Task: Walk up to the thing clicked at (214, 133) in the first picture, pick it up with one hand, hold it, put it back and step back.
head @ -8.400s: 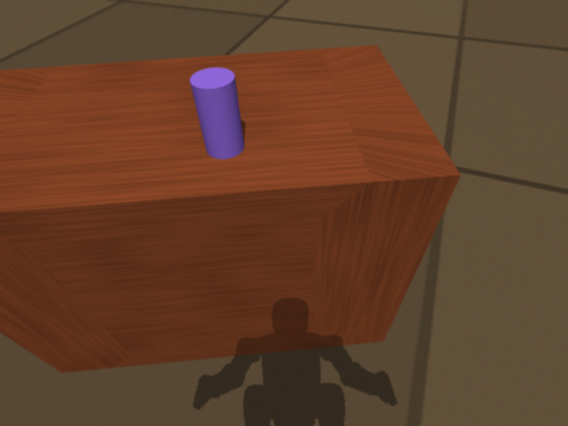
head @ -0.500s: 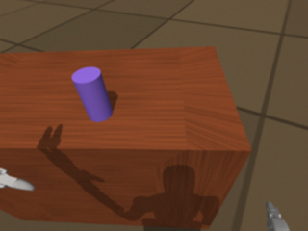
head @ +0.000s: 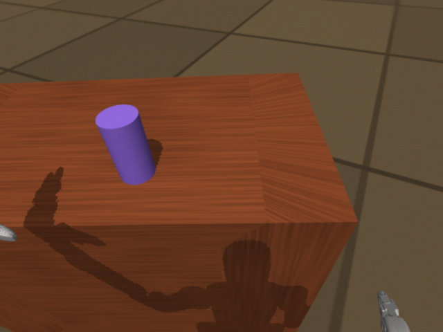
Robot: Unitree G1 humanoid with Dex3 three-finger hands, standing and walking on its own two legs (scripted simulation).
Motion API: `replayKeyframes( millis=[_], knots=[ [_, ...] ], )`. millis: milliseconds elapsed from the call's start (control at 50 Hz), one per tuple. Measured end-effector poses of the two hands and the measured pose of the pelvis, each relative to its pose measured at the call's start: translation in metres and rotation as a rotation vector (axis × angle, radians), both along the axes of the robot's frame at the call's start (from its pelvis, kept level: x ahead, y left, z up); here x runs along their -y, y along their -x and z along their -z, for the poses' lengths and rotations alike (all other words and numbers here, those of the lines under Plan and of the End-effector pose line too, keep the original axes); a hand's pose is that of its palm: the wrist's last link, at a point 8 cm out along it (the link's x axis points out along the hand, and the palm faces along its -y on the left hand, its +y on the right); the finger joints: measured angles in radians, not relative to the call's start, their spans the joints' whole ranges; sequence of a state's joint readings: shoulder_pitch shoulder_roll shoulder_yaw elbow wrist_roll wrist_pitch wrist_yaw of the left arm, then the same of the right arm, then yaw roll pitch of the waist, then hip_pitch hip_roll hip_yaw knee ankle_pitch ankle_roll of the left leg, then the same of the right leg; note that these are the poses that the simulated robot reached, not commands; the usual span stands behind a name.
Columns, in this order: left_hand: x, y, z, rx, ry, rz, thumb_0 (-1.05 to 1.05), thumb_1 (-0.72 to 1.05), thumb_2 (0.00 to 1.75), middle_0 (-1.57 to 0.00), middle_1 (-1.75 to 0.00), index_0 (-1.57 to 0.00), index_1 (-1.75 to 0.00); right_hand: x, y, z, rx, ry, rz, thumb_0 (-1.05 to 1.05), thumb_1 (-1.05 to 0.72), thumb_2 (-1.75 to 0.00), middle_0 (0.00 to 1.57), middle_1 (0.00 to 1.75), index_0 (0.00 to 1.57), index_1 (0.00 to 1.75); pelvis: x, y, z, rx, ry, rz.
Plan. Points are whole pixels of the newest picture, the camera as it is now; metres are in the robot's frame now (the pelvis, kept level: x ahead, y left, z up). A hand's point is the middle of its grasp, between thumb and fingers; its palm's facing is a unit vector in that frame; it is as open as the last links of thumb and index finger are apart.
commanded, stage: go down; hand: left
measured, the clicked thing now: (128, 146) +0.48 +0.22 +0.11
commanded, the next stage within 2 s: none
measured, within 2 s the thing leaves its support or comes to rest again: neither
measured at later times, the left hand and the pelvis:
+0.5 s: hand out of the picture +0.32 +0.38 +0.21, palm faces +0.27 -0.96 -0.11, open 17.6 cm; pelvis -0.01 +0.00 +0.00, yaw +0 degrees
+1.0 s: hand out of the picture +0.34 +0.40 +0.21, palm faces +0.25 -0.97 -0.06, open 17.6 cm; pelvis +0.01 +0.01 +0.00, yaw +0 degrees
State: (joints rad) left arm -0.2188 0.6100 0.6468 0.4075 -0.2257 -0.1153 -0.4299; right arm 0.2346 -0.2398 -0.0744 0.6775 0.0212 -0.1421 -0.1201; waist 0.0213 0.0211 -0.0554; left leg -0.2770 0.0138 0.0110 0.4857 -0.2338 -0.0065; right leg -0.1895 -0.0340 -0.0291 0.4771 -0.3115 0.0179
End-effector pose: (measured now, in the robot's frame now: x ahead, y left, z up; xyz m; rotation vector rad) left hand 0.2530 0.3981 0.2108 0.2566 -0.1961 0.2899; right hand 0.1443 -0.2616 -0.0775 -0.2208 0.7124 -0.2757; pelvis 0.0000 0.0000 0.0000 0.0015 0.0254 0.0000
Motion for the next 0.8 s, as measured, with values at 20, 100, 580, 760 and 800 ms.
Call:
replayKeyframes(
  millis=[20,100,580,760,800],
  knots=[
    [-0.001,0.000,0.000,-0.001,0.004,0.000,-0.02,-0.55,0.06,-0.06,-0.05,-0.04,-0.07,0.000,0.000,0.000,0.000,0.004,0.001,-0.01,0.51,-0.06,0.05,0.05,0.06,0.05,-0.001,0.000,0.000,0.000,0.000,0.000],
    [-0.006,-0.001,0.000,-0.012,0.020,0.000,-0.02,-0.54,0.06,-0.06,-0.04,-0.04,-0.06,0.000,0.001,0.000,-0.003,0.013,0.003,-0.01,0.51,-0.06,0.05,0.05,0.06,0.05,-0.002,0.001,0.000,-0.001,0.002,-0.001],
    [-0.034,-0.036,-0.005,-0.117,0.163,0.020,-0.02,-0.56,0.06,-0.06,-0.04,-0.05,-0.05,0.000,0.015,0.003,-0.019,0.063,0.008,-0.01,0.53,-0.05,0.05,0.05,0.06,0.05,-0.004,0.007,-0.001,-0.047,0.007,0.003],
    [-0.042,-0.046,-0.005,-0.138,0.187,0.029,-0.02,-0.54,0.06,-0.06,-0.04,-0.04,-0.05,-0.007,0.006,0.002,-0.011,0.072,0.006,-0.01,0.53,-0.06,0.05,0.05,0.06,0.05,-0.007,0.001,-0.001,-0.064,0.010,0.004],
    [-0.043,-0.047,-0.005,-0.143,0.190,0.031,-0.02,-0.55,0.06,-0.06,-0.04,-0.04,-0.05,-0.008,0.004,0.002,-0.007,0.071,0.007,-0.01,0.52,-0.06,0.05,0.05,0.06,0.05,-0.008,0.000,-0.001,-0.068,0.010,0.005]
  ],
)
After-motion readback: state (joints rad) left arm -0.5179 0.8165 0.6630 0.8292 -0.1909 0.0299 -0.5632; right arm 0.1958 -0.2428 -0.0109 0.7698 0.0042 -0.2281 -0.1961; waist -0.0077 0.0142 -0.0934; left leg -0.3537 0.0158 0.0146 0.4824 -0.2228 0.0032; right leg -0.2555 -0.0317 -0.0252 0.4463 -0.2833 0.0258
